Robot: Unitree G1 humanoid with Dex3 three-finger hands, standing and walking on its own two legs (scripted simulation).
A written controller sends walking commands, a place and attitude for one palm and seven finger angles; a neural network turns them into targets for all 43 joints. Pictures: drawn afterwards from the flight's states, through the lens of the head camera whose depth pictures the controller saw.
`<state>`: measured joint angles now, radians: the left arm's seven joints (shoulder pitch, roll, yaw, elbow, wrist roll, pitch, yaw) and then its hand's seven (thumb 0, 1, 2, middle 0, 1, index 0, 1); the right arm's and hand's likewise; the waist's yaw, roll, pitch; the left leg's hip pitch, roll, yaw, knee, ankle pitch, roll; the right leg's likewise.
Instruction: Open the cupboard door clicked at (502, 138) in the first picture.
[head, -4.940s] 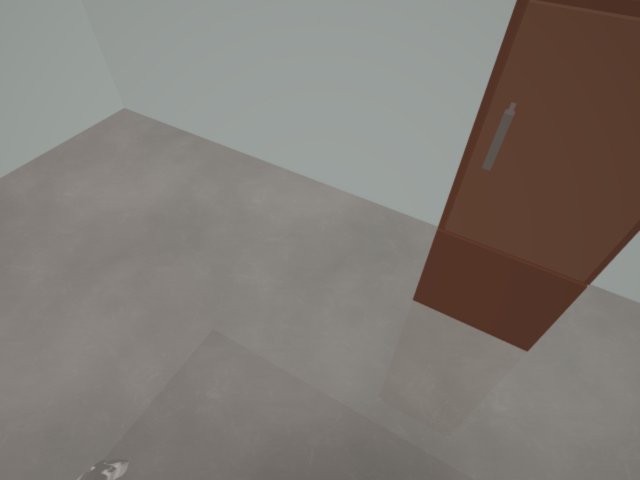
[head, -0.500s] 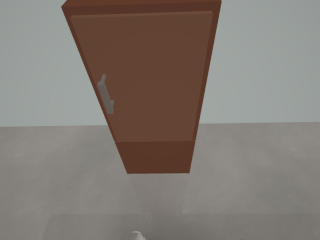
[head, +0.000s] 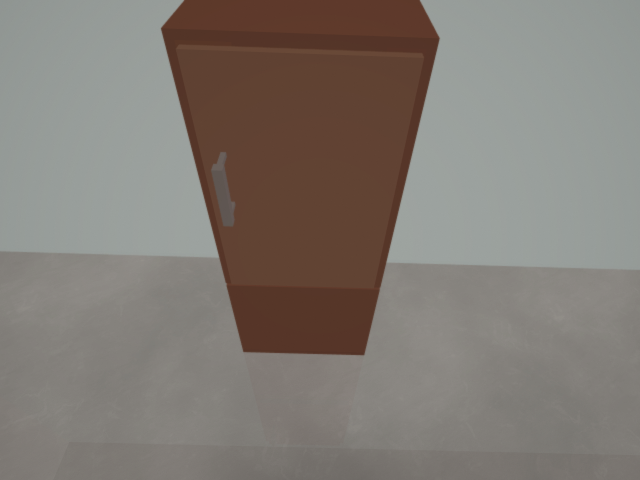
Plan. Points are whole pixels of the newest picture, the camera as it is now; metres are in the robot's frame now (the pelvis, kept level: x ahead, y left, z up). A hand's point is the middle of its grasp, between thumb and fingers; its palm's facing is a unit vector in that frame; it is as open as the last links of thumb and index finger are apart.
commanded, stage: come to a stop and stand still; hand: left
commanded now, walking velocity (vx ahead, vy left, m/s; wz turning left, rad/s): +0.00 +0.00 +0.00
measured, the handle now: (225, 190) +0.61 +0.22 -0.01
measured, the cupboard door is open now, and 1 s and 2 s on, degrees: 0 0 0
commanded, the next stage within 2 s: look again from close up in 0.16 s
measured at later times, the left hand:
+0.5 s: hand out of the picture +0.02 +0.19 -0.18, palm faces +0.04 -0.98 -0.21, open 7.4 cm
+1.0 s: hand out of the picture +0.03 +0.21 -0.17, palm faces +0.02 -0.97 -0.26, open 7.4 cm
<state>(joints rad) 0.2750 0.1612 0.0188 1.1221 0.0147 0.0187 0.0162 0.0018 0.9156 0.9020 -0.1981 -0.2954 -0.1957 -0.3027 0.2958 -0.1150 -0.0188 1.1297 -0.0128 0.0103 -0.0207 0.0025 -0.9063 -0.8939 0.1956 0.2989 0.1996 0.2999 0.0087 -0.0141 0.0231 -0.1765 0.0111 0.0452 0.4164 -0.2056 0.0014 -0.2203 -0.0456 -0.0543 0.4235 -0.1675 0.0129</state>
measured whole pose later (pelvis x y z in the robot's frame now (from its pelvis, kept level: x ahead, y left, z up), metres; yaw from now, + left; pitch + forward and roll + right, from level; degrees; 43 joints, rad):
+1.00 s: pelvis +0.00 +0.01 +0.00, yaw +1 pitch -3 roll +0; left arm 0.26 0.22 0.00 1.04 0.02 0.00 0.02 0.00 0.91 0.90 -0.20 -0.30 -0.20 -0.30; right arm 0.24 -0.23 -0.01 1.06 -0.02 0.00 0.00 0.00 -0.91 -0.89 0.20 0.30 0.20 0.30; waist 0.00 0.01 0.01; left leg -0.17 0.00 0.04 0.44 -0.22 0.01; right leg -0.21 -0.06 -0.06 0.44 -0.18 0.02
